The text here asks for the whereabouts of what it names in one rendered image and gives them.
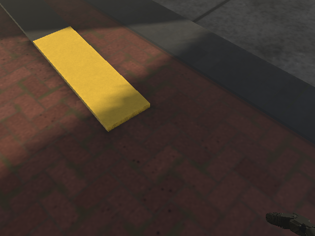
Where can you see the robot right hand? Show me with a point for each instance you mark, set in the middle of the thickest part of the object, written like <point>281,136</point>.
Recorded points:
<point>295,222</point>

